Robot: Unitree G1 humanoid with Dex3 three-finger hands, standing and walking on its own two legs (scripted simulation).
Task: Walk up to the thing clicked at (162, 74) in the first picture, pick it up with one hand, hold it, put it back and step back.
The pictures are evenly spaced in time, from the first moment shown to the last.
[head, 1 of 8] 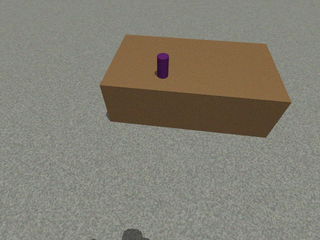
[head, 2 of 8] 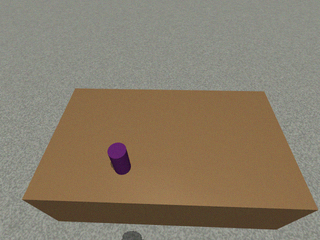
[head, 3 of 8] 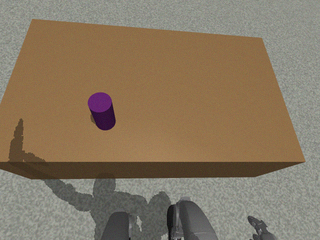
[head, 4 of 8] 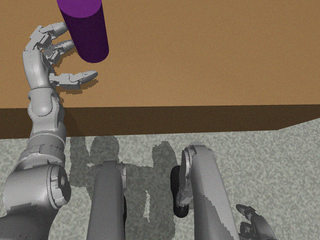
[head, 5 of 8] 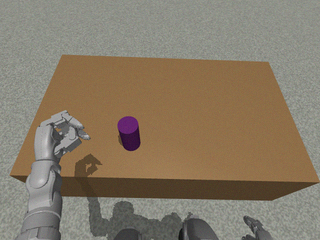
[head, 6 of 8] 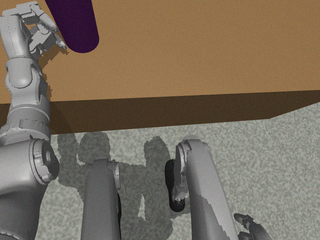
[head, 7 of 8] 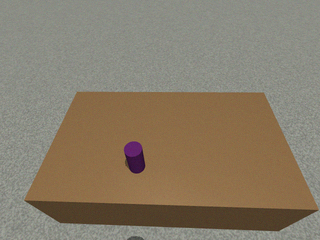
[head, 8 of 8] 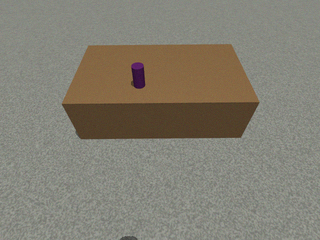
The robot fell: no
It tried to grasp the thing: yes
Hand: left
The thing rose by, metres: 0.00
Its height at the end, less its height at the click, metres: +0.00
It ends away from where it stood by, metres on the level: 0.07
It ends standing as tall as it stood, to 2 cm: yes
